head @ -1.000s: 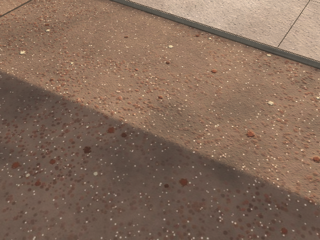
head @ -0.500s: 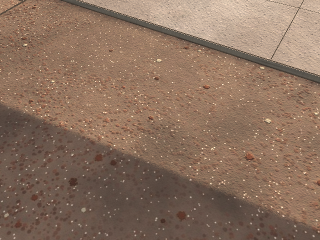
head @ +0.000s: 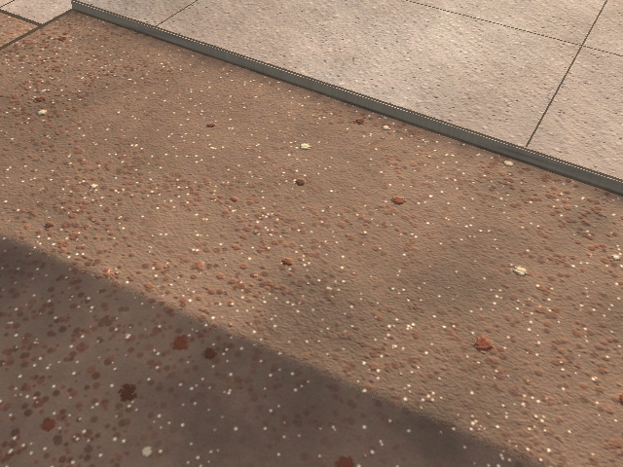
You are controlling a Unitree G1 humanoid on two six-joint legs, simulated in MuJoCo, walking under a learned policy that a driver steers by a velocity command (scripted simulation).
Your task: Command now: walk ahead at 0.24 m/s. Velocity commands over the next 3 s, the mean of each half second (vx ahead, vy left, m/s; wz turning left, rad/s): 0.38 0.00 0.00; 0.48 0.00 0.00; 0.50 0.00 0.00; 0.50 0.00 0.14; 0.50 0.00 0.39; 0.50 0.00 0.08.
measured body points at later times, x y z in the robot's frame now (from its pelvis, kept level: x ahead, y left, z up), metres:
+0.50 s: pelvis +0.19 +0.01 +0.00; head +0.22 +0.01 +0.45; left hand +0.42 +0.22 -0.10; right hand +0.09 -0.24 -0.14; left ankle +0.02 +0.11 -0.73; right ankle +0.38 -0.13 -0.70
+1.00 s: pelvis +0.47 -0.03 +0.01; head +0.49 -0.03 +0.46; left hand +0.45 +0.24 -0.13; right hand +0.66 -0.27 -0.09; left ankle +0.68 +0.14 -0.67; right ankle +0.39 -0.12 -0.73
